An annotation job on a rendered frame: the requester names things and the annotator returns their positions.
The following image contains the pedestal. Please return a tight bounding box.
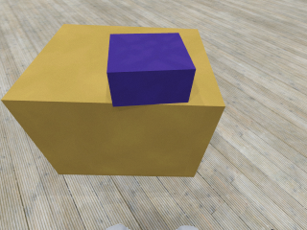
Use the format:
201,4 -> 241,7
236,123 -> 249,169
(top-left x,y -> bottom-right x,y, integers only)
1,24 -> 225,177

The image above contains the carton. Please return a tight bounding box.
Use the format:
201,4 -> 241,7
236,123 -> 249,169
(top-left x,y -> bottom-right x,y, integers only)
106,33 -> 196,107

